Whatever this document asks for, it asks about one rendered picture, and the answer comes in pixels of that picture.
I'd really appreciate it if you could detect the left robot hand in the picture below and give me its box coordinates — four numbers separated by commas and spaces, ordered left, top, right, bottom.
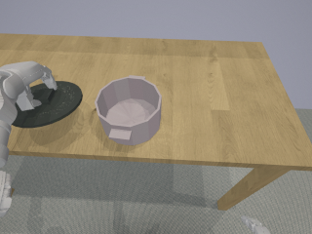
0, 60, 58, 111

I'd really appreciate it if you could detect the lid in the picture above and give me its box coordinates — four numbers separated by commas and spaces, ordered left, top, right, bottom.
12, 81, 83, 129

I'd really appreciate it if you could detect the robot left upper arm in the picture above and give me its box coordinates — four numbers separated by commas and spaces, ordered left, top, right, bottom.
0, 171, 12, 217

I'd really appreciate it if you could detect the left robot forearm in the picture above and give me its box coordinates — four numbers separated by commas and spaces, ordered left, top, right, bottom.
0, 69, 24, 168

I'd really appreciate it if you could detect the pot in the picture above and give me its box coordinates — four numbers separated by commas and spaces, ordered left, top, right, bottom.
95, 75, 162, 145

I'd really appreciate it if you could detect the knob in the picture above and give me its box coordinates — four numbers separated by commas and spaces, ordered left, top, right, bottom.
33, 88, 55, 103

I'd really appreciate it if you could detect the right robot hand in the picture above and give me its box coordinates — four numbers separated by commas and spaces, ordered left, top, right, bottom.
241, 215, 271, 234

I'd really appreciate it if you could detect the table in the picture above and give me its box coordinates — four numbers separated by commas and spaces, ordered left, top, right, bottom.
0, 33, 312, 211

